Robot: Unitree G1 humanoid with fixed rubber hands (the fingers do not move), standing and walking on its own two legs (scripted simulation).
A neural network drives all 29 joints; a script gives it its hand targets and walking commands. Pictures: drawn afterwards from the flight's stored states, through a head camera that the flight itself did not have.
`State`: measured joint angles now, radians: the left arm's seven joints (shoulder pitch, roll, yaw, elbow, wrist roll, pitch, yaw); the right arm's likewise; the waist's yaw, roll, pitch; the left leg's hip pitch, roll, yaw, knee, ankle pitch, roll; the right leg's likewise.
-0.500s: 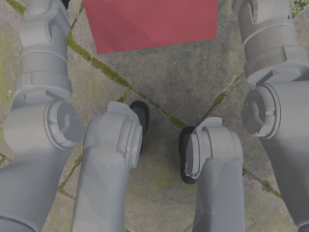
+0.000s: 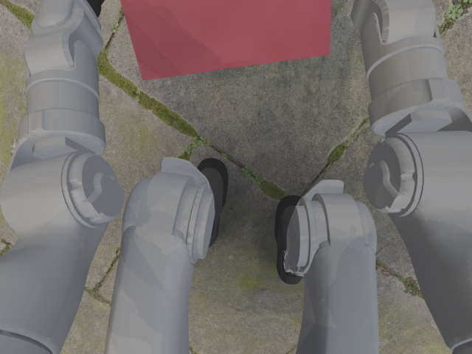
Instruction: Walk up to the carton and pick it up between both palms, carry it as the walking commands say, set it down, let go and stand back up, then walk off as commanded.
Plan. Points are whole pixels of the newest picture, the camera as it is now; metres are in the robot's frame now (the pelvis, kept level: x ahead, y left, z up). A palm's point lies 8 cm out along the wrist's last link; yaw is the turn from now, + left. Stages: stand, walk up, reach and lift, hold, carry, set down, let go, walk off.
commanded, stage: set down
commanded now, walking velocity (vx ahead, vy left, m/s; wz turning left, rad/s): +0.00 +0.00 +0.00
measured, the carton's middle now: out of the picture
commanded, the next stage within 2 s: none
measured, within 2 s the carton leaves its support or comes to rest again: rests again in 0.56 s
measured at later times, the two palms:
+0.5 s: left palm out of the picture +0.50 +0.26 -0.16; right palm out of the picture +0.58 -0.07 -0.17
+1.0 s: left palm (80, 23) +0.48 +0.28 -0.18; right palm out of the picture +0.56 -0.10 -0.18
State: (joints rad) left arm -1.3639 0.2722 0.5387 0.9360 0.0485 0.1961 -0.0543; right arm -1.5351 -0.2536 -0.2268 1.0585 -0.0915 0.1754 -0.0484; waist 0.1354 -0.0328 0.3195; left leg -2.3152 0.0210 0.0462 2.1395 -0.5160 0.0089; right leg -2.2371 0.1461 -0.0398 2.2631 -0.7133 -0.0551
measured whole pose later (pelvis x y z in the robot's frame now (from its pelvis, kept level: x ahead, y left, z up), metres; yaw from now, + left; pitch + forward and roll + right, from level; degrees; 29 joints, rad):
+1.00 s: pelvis -0.02 +0.01 -0.01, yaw -1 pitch +34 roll +3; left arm -1.46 0.36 0.34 1.23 -0.18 0.02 0.08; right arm -1.63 -0.46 0.07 1.20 0.18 0.13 -0.06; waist 0.15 0.00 0.46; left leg -2.30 0.06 0.08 2.15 -0.45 0.05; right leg -2.24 0.07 -0.04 2.28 -0.64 -0.05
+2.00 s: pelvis +0.00 +0.01 +0.17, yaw +0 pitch +47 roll +0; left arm -1.13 0.32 0.42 0.78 -0.11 0.25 0.00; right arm -1.36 -0.44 -0.11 0.97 0.05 0.29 0.02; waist 0.15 -0.04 0.00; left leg -1.95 -0.02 0.03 1.51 -0.38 0.02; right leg -1.88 0.07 -0.01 1.60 -0.53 -0.03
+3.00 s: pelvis +0.09 +0.03 +0.37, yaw +0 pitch +26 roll -1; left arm -0.22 0.24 0.16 0.53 -0.02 0.08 -0.14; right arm -0.38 -0.16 -0.16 0.62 -0.06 0.11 -0.05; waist 0.09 0.00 -0.06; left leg -0.93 -0.05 -0.01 0.70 -0.23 0.04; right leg -0.84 0.05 0.03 0.72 -0.34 -0.01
